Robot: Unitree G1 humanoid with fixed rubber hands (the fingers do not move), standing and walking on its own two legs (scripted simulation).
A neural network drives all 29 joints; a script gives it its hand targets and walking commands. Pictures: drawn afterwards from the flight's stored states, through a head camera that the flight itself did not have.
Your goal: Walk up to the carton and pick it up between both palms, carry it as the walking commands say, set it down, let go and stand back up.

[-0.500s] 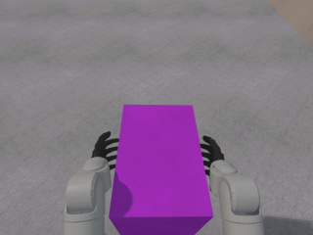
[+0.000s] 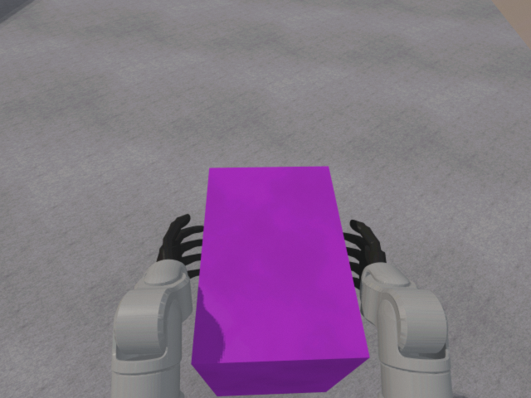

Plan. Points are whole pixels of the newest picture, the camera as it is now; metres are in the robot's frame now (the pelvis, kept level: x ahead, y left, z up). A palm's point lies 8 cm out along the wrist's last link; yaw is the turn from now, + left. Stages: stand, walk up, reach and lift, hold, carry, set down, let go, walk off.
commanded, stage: carry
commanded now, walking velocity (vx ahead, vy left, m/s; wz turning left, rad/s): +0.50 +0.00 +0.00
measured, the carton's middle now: (270, 285) +0.30 +0.02 +0.01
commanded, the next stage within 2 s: none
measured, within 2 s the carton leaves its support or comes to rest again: neither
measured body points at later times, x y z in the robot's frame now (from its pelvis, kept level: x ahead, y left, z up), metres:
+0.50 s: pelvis +0.36 -0.02 +0.01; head +0.42 -0.01 +0.46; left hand +0.66 +0.13 +0.06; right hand +0.66 -0.14 +0.06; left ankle +0.35 +0.09 -0.70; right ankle +0.29 -0.11 -0.73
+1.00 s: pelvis +0.68 -0.02 +0.00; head +0.75 -0.03 +0.45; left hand +1.01 +0.10 +0.07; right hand +0.98 -0.17 +0.05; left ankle +0.57 +0.09 -0.71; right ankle +0.74 -0.10 -0.73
